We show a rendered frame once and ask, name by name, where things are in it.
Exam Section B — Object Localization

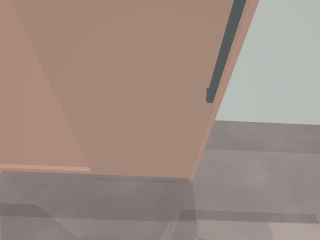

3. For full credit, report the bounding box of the wardrobe door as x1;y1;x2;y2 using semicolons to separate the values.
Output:
11;0;251;178
0;0;89;168

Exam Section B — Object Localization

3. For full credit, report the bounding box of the handle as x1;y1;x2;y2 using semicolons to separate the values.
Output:
206;0;246;103

